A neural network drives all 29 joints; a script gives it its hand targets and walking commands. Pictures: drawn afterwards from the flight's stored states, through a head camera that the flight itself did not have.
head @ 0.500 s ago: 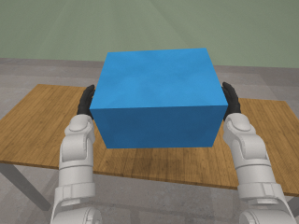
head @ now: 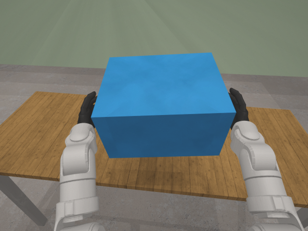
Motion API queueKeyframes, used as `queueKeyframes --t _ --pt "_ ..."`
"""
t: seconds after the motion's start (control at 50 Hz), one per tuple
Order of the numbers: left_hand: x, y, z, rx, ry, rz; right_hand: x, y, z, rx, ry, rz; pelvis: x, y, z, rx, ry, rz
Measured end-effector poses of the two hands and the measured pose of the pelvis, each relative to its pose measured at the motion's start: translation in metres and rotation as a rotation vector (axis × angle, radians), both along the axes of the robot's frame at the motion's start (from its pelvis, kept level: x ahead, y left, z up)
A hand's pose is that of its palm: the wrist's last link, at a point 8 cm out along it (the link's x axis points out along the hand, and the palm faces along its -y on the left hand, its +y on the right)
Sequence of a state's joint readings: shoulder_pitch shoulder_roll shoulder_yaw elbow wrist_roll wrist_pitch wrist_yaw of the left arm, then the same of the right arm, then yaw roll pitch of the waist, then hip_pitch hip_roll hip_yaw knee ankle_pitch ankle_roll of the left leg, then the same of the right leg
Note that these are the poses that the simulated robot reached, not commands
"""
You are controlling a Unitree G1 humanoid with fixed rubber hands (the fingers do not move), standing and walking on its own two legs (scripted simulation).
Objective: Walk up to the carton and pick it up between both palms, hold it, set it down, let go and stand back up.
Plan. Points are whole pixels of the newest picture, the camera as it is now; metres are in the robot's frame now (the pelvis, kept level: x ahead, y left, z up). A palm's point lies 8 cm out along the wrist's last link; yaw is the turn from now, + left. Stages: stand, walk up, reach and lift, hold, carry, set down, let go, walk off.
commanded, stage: hold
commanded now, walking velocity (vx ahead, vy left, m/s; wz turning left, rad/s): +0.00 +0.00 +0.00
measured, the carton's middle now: (161, 104) +0.41 +0.00 +0.18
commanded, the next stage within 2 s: none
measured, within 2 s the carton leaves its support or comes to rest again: neither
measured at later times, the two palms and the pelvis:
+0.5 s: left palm (88, 125) +0.35 +0.18 +0.16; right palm (237, 121) +0.34 -0.19 +0.17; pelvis -0.01 -0.01 +0.00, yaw +0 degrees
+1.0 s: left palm (88, 123) +0.35 +0.18 +0.17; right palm (239, 119) +0.34 -0.19 +0.18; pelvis +0.00 +0.00 +0.00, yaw +1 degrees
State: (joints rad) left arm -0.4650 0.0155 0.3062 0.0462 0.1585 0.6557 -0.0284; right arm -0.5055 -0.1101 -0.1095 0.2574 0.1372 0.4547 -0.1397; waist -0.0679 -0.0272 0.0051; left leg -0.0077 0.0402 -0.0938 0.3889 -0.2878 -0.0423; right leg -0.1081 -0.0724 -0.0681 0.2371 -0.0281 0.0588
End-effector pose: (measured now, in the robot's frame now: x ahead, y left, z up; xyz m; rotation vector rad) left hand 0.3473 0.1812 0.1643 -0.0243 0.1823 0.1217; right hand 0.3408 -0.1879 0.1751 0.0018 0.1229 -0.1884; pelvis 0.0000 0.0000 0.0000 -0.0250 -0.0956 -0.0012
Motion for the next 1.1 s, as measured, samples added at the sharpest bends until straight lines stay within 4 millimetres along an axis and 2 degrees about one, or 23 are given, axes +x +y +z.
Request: queueKeyframes --t 0.34,0.52,0.66,0.84,1.02,1.1 --pt "-0.006 -0.001 0.006 0.007 -0.023 0.011 -0.001 -0.001 0.006 -0.015 -0.025 0.017 -0.002 -0.002 0.0 -0.001 -0.009 0.002" --pt "-0.001 -0.003 -0.004 0.014 0.028 0.011 0.004 -0.003 -0.007 -0.001 0.023 0.014 -0.008 -0.006 0.0 0.009 -0.003 0.005" --pt "-0.001 -0.004 0.007 0.019 -0.032 0.015 0.005 -0.004 0.004 0.015 -0.04 0.017 -0.008 -0.007 0.0 0.005 0.019 0.013" --pt "0.004 -0.003 -0.005 0.016 0.024 0.004 0.006 -0.002 -0.007 0.007 0.011 0.006 -0.006 -0.007 0.0 0.008 0.012 0.01" --pt "-0.003 -0.002 0.004 0.012 -0.029 0.005 -0.001 -0.002 0.003 0.02 -0.043 0.005 -0.002 -0.003 0.0 0.0 0.018 0.008" --pt "-0.002 -0.001 -0.002 0.002 0.009 0.007 0.0 -0.001 0.001 0.004 -0.007 0.0 -0.003 -0.002 0.0 0.004 -0.005 0.0"
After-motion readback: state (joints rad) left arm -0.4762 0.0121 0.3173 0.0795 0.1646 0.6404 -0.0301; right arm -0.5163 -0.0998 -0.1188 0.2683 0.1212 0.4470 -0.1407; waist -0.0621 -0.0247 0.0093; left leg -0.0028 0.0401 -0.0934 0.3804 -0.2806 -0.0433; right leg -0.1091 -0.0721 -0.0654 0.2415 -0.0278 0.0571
